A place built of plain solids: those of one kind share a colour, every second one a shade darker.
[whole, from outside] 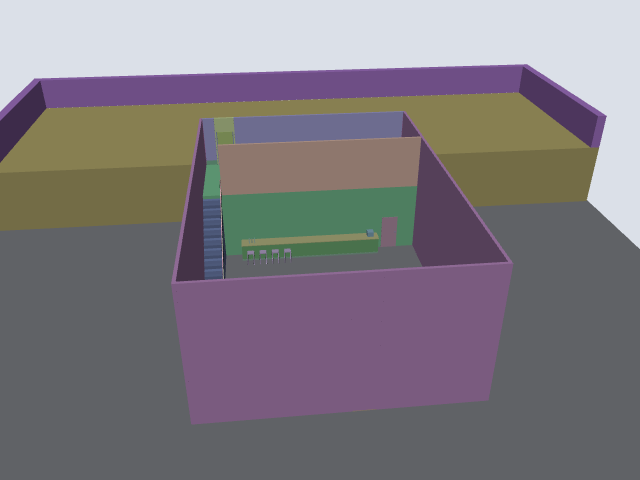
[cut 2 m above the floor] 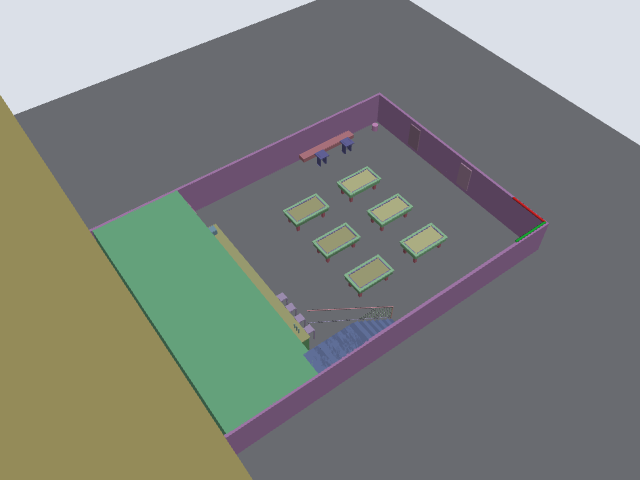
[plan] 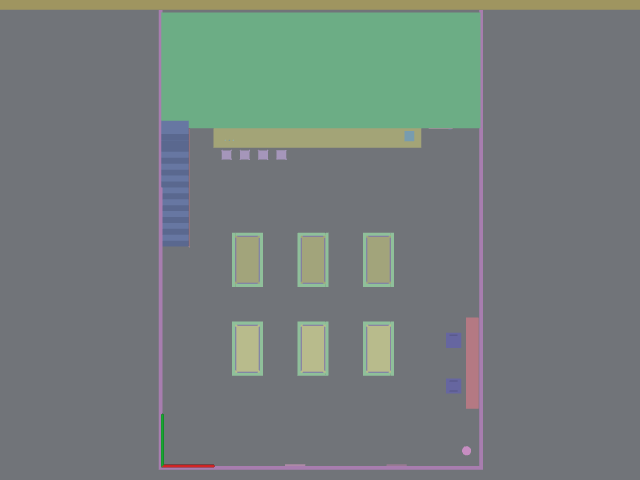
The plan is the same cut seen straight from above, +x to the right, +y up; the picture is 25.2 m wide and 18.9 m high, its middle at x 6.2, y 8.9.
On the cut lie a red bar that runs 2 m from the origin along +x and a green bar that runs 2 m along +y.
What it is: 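A billiard hall in the deep basement of an old town building, fitted out in the 1970s to 2010s; 12.5 x 17.8 m; the club room underground, without windows of its own, under a ceiling 2.86 m high; over the flight a stairwell up to the entrance level's ceiling, 7.04 m over the hall's floor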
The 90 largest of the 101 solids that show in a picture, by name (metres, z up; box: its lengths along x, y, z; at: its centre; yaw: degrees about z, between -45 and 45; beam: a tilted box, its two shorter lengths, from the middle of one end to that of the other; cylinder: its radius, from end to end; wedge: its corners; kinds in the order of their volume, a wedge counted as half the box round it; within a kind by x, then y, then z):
{
 "street_ground_1": {"box": [39.8, 12.65, 4.07], "at": [6.24, 24.29, 1.99]},
 "upper_1": {"box": [12.57, 4.56, 4.07], "at": [6.24, 15.58, 1.99]},
 "street_hedge_1": {"box": [0.6, 12.65, 2.2], "at": [-13.37, 24.29, 5.12]},
 "street_hedge_2": {"box": [39.8, 0.6, 2.2], "at": [6.24, 30.91, 5.12]},
 "street_hedge_3": {"box": [0.6, 12.65, 2.2], "at": [25.84, 24.29, 5.12]},
 "wall_1": {"box": [0.15, 18.11, 7.09], "at": [-0.07, 8.9, 3.5]},
 "wall_2": {"box": [6.92, 0.15, 7.09], "at": [3.31, -0.07, 3.5]},
 "wall_3": {"box": [1.5, 0.15, 7.09], "at": [7.22, -0.07, 3.5]},
 "wall_4": {"box": [4.95, 0.15, 7.09], "at": [10.14, -0.07, 3.5]},
 "wall_5": {"box": [0.15, 18.11, 7.09], "at": [12.54, 8.9, 3.5]},
 "stair_step_1": {"box": [1.08, 0.47, 0.24], "at": [0.49, 8.87, 0.07]},
 "stair_step_2": {"box": [1.08, 0.47, 0.43], "at": [0.49, 9.11, 0.17]},
 "stair_step_3": {"box": [1.08, 0.47, 0.62], "at": [0.49, 9.34, 0.26]},
 "stair_step_4": {"box": [1.08, 0.47, 0.82], "at": [0.49, 9.57, 0.36]},
 "stair_step_5": {"box": [1.08, 0.47, 1.01], "at": [0.49, 9.8, 0.45]},
 "stair_step_6": {"box": [1.08, 0.47, 1.2], "at": [0.49, 10.04, 0.55]},
 "stair_step_7": {"box": [1.08, 0.47, 1.39], "at": [0.49, 10.27, 0.64]},
 "stair_step_8": {"box": [1.08, 0.47, 1.58], "at": [0.49, 10.5, 0.74]},
 "stair_step_9": {"box": [1.08, 0.47, 1.77], "at": [0.49, 10.74, 0.84]},
 "stair_step_10": {"box": [1.08, 0.47, 1.96], "at": [0.49, 10.97, 0.93]},
 "stair_step_11": {"box": [1.08, 0.47, 2.16], "at": [0.49, 11.2, 1.03]},
 "stair_step_12": {"box": [1.08, 0.47, 2.35], "at": [0.49, 11.44, 1.12]},
 "stair_step_13": {"box": [1.08, 0.47, 2.54], "at": [0.49, 11.67, 1.22]},
 "stair_step_14": {"box": [1.08, 0.47, 2.73], "at": [0.49, 11.9, 1.31]},
 "stair_step_15": {"box": [1.08, 0.47, 2.92], "at": [0.49, 12.13, 1.41]},
 "stair_step_16": {"box": [1.08, 0.47, 3.11], "at": [0.49, 12.37, 1.51]},
 "stair_step_17": {"box": [1.08, 0.47, 3.3], "at": [0.49, 12.6, 1.6]},
 "stair_step_18": {"box": [1.08, 0.47, 3.5], "at": [0.49, 12.83, 1.7]},
 "stair_step_19": {"box": [1.08, 0.47, 3.69], "at": [0.49, 13.07, 1.79]},
 "stair_step_20": {"box": [1.08, 0.53, 3.88], "at": [0.49, 13.33, 1.89]},
 "counter_1": {"box": [8.15, 0.7, 1.05], "at": [6.09, 12.94, 0.47]},
 "entrance_wall_1": {"box": [11.39, 0.15, 3.07], "at": [6.78, 13.38, 5.5]},
 "window_wall_1": {"box": [0.7, 0.15, 3.02], "at": [0.35, 17.89, 5.53]},
 "window_wall_2": {"box": [10.57, 0.15, 3.02], "at": [7.18, 17.89, 5.53]},
 "table_frame_1": {"box": [1.12, 2.04, 0.23], "at": [3.35, 4.62, 0.61]},
 "table_frame_2": {"box": [1.12, 2.04, 0.23], "at": [3.35, 8.12, 0.61]},
 "table_frame_3": {"box": [1.12, 2.04, 0.23], "at": [5.92, 4.62, 0.61]},
 "table_frame_4": {"box": [1.12, 2.04, 0.23], "at": [5.92, 8.12, 0.61]},
 "table_frame_5": {"box": [1.12, 2.04, 0.23], "at": [8.51, 4.62, 0.61]},
 "table_frame_6": {"box": [1.12, 2.04, 0.23], "at": [8.51, 8.12, 0.61]},
 "street_door_wall_1": {"box": [1.2, 0.15, 3.02], "at": [1.3, 17.89, 5.53]},
 "table_bed_1": {"box": [0.99, 1.91, 0.045], "at": [3.35, 4.62, 0.75]},
 "table_bed_2": {"box": [0.99, 1.91, 0.045], "at": [3.35, 8.12, 0.75]},
 "table_bed_3": {"box": [0.99, 1.91, 0.045], "at": [5.92, 4.62, 0.75]},
 "table_bed_4": {"box": [0.99, 1.91, 0.045], "at": [5.92, 8.12, 0.75]},
 "table_bed_5": {"box": [0.99, 1.91, 0.045], "at": [8.51, 4.62, 0.75]},
 "table_bed_6": {"box": [0.99, 1.91, 0.045], "at": [8.51, 8.12, 0.75]},
 "bench_upholstered_1": {"box": [0.5, 3.6, 0.25], "at": [12.2, 4.05, 0.33]},
 "table_rail_1": {"box": [0.12, 2.14, 0.09], "at": [2.8, 4.62, 0.77]},
 "table_rail_2": {"box": [0.12, 2.14, 0.09], "at": [2.8, 8.12, 0.77]},
 "table_rail_3": {"box": [0.97, 0.12, 0.09], "at": [3.35, 3.61, 0.77]},
 "table_rail_4": {"box": [0.97, 0.12, 0.09], "at": [3.35, 5.63, 0.77]},
 "table_rail_5": {"box": [0.97, 0.12, 0.09], "at": [3.35, 7.11, 0.77]},
 "table_rail_6": {"box": [0.97, 0.12, 0.09], "at": [3.35, 9.13, 0.77]},
 "table_rail_7": {"box": [0.12, 2.14, 0.09], "at": [3.89, 4.62, 0.77]},
 "table_rail_8": {"box": [0.12, 2.14, 0.09], "at": [3.89, 8.12, 0.77]},
 "table_rail_9": {"box": [0.12, 2.14, 0.09], "at": [5.38, 4.62, 0.77]},
 "table_rail_10": {"box": [0.12, 2.14, 0.09], "at": [5.38, 8.12, 0.77]},
 "table_rail_11": {"box": [0.97, 0.12, 0.09], "at": [5.92, 3.61, 0.77]},
 "table_rail_12": {"box": [0.97, 0.12, 0.09], "at": [5.92, 5.63, 0.77]},
 "table_rail_13": {"box": [0.97, 0.12, 0.09], "at": [5.92, 7.11, 0.77]},
 "table_rail_14": {"box": [0.97, 0.12, 0.09], "at": [5.92, 9.13, 0.77]},
 "table_rail_15": {"box": [0.12, 2.14, 0.09], "at": [6.47, 4.62, 0.77]},
 "table_rail_16": {"box": [0.12, 2.14, 0.09], "at": [6.47, 8.12, 0.77]},
 "table_rail_17": {"box": [0.12, 2.14, 0.09], "at": [7.96, 4.62, 0.77]},
 "table_rail_18": {"box": [0.12, 2.14, 0.09], "at": [7.96, 8.12, 0.77]},
 "table_rail_19": {"box": [0.97, 0.12, 0.09], "at": [8.51, 3.61, 0.77]},
 "table_rail_20": {"box": [0.97, 0.12, 0.09], "at": [8.51, 5.63, 0.77]},
 "table_rail_21": {"box": [0.97, 0.12, 0.09], "at": [8.51, 7.11, 0.77]},
 "table_rail_22": {"box": [0.97, 0.12, 0.09], "at": [8.51, 9.13, 0.77]},
 "table_rail_23": {"box": [0.12, 2.14, 0.09], "at": [9.05, 4.62, 0.77]},
 "table_rail_24": {"box": [0.12, 2.14, 0.09], "at": [9.05, 8.12, 0.77]},
 "counter_top_1": {"box": [8.19, 0.78, 0.04], "at": [6.09, 12.92, 1.02]},
 "cue_rack_1": {"box": [0.8, 0.07, 1.49], "at": [5.22, 0.04, 1.0]},
 "cue_rack_2": {"box": [0.8, 0.07, 1.49], "at": [9.22, 0.04, 1.0]},
 "street_door_leaf_1": {"box": [0.95, 0.04, 2.15], "at": [1.3, 17.79, 5.09]},
 "service_door_1": {"box": [0.95, 0.03, 2.1], "at": [10.95, 13.29, 1.0]},
 "meeting_table_1": {"box": [0.6, 0.6, 0.07], "at": [11.46, 3.15, 0.68]},
 "meeting_table_2": {"box": [0.6, 0.6, 0.07], "at": [11.46, 4.95, 0.68]},
 "till_1": {"box": [0.38, 0.4, 0.3], "at": [9.72, 12.99, 1.19]},
 "plant_pot_1": {"cylinder": 0.18, "from": [11.97, 0.6, 0.0], "to": [11.97, 0.6, 0.38]},
 "bar_stool_1": {"box": [0.38, 0.36, 0.06], "at": [2.52, 12.25, 0.73]},
 "bar_stool_2": {"box": [0.38, 0.36, 0.06], "at": [3.24, 12.25, 0.73]},
 "bar_stool_3": {"box": [0.38, 0.36, 0.06], "at": [3.96, 12.25, 0.73]},
 "bar_stool_4": {"box": [0.38, 0.36, 0.06], "at": [4.68, 12.25, 0.73]},
 "counter_kick_1": {"box": [8.15, 0.012, 0.15], "at": [6.09, 12.58, 0.03]},
 "back_stallriser_1": {"box": [0.7, 0.05, 0.3], "at": [0.35, 17.83, 4.17]},
 "stair_guard_rail_1": {"cylinder": 0.022, "from": [1.05, 8.64, 1.12], "to": [1.05, 13.3, 4.95]},
 "stair_guard_low_1": {"cylinder": 0.012, "from": [1.05, 8.64, 0.27], "to": [1.05, 13.3, 4.1]},
 "table_nose_1": {"box": [0.04, 1.73, 0.034], "at": [2.88, 4.62, 0.79]}
}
